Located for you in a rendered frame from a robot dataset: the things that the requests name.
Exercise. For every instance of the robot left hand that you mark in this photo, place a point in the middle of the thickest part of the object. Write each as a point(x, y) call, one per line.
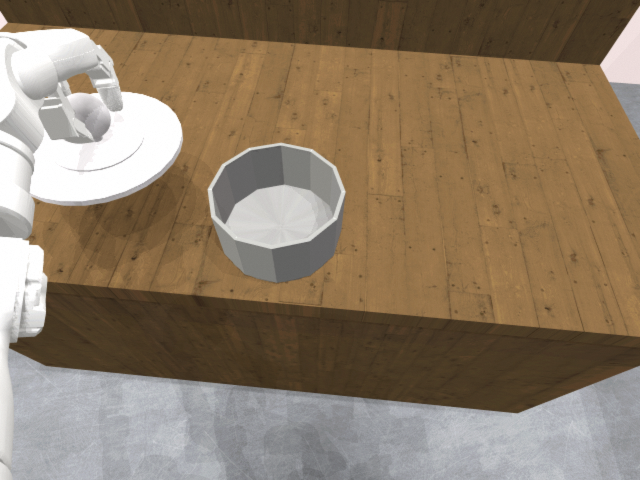
point(72, 52)

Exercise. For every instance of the robot left forearm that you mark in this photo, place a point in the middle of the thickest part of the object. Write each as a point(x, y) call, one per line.
point(27, 76)

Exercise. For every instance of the lid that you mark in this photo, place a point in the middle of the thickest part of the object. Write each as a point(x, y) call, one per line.
point(141, 144)

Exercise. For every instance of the knob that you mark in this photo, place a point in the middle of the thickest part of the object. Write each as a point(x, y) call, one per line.
point(92, 112)

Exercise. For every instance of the table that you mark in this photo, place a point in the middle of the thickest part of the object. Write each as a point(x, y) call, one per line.
point(489, 256)

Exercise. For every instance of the left robot upper arm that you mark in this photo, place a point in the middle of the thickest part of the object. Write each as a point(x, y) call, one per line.
point(23, 287)

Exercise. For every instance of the pot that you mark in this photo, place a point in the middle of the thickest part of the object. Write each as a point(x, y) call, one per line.
point(277, 210)

